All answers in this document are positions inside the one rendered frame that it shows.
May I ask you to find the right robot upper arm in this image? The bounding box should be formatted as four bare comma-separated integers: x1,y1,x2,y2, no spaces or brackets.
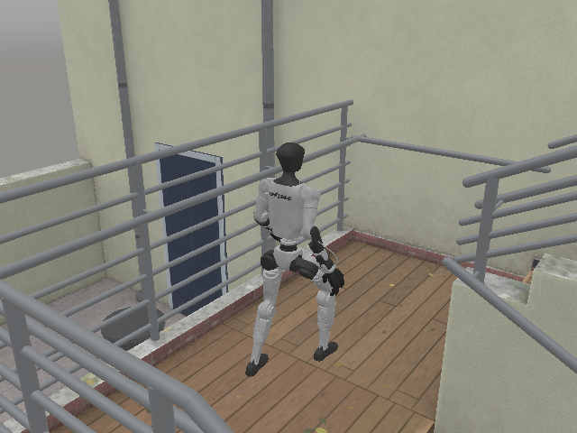
301,185,320,240

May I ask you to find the right robot hand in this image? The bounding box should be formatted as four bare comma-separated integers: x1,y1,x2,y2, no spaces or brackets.
322,268,344,296

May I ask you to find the robot right forearm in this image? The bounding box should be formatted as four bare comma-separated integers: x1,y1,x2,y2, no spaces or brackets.
308,226,335,273

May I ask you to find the robot left forearm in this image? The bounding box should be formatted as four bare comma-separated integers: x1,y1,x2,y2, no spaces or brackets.
253,212,273,234

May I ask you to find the left robot thigh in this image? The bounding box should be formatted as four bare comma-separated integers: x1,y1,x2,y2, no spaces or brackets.
260,250,283,320

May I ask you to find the left robot upper arm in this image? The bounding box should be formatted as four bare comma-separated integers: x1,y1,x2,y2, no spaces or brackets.
253,178,276,222

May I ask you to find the robot right foot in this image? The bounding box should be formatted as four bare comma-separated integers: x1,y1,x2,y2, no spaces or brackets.
314,342,338,362

